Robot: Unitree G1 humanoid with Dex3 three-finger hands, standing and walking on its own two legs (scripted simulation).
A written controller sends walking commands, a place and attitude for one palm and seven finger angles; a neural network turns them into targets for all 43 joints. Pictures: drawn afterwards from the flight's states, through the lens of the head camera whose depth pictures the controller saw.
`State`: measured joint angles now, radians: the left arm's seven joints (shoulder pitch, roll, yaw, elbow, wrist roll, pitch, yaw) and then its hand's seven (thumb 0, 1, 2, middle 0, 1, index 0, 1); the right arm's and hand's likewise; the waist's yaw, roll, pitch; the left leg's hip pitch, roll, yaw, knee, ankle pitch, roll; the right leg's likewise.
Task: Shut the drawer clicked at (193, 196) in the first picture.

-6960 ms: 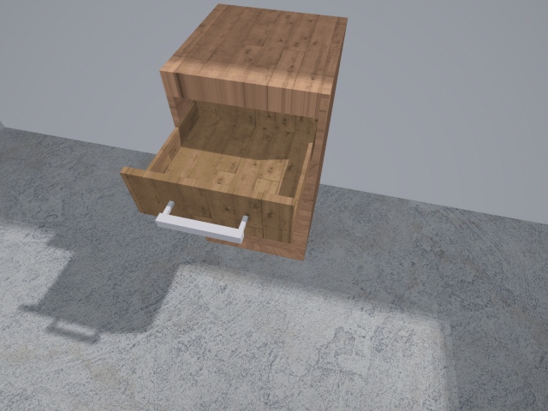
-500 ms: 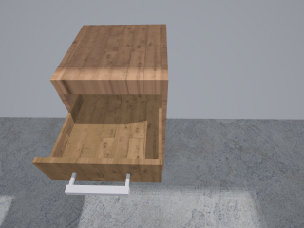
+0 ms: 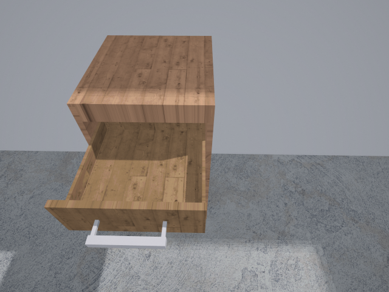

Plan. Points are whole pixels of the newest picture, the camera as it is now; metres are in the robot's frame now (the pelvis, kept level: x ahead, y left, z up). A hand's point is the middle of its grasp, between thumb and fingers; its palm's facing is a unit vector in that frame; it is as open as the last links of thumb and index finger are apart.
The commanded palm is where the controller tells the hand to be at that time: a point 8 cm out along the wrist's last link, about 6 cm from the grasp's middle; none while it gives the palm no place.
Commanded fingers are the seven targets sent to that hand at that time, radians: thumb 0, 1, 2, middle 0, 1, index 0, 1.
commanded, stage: come to a stop and stand still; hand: left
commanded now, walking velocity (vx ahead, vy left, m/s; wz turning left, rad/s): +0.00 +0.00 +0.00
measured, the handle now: (128, 233) +0.27 +0.19 -0.12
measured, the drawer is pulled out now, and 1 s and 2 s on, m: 0.29 0.29 0.28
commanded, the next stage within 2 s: look again from close up in 0.90 s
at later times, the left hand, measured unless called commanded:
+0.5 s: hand out of the picture -0.02 +0.20 -0.18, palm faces +0.04 -0.99 -0.15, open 7.4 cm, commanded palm none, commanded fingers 0.00 0.90 0.90 -0.20 -0.30 -0.20 -0.30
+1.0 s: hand out of the picture +0.00 +0.21 -0.18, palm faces +0.04 -0.99 -0.15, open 7.4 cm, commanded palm none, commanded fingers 0.00 0.90 0.90 -0.20 -0.30 -0.20 -0.30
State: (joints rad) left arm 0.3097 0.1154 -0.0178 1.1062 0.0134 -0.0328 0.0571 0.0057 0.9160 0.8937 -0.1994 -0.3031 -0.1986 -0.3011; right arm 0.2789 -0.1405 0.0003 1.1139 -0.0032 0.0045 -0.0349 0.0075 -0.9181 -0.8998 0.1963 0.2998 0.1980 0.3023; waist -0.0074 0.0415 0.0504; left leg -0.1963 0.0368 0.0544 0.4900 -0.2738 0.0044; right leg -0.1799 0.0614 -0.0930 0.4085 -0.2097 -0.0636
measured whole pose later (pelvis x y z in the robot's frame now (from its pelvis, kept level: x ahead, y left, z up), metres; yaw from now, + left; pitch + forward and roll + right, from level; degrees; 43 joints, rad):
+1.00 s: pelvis +0.02 +0.05 +0.00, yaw +1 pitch -1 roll +0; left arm 0.33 0.12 -0.02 1.10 0.02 -0.01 0.05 0.00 0.91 0.89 -0.20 -0.30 -0.20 -0.30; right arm 0.30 -0.13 0.01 1.14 0.00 -0.04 -0.03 0.00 -0.91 -0.90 0.20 0.30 0.20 0.30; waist 0.00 -0.02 0.02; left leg -0.14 -0.07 0.07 0.41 -0.26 0.09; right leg -0.17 -0.04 -0.07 0.44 -0.25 0.01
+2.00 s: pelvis -0.02 +0.00 -0.07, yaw +1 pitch +11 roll +1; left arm 0.57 0.11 0.00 0.08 -0.13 -0.58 -0.20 0.01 0.91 0.89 -0.45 -0.58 -0.45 -0.57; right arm 0.14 -0.26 -0.09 0.53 0.00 -0.28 0.02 0.01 -0.91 -0.90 0.20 0.30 0.20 0.30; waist 0.00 -0.07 -0.15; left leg -0.74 0.00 0.06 1.03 -0.48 0.02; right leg -0.76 -0.01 -0.10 1.04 -0.47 -0.08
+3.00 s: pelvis -0.02 +0.02 -0.09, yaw +3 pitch +13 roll -2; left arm 0.83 0.12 -0.12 -0.35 -0.13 -0.39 -0.15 0.01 0.90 0.90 -1.37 -1.57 -1.37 -1.57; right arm 0.20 -0.17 0.01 0.39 0.03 -0.16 -0.01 0.01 -0.90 -0.90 0.20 0.30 0.20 0.30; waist 0.02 0.04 -0.17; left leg -0.86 0.00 0.02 1.16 -0.53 0.05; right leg -0.83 -0.02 -0.14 1.11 -0.51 -0.05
